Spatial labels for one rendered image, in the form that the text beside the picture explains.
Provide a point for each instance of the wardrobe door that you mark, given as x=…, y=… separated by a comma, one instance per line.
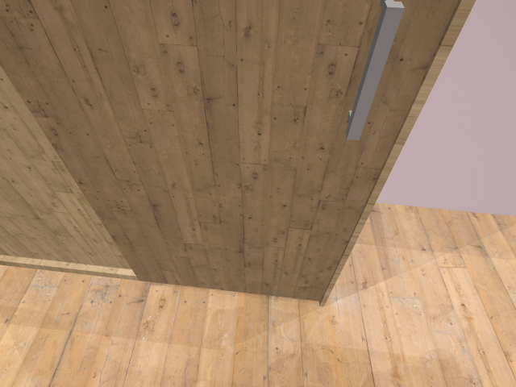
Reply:
x=43, y=213
x=209, y=136

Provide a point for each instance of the handle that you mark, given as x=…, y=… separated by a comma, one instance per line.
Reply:
x=389, y=20

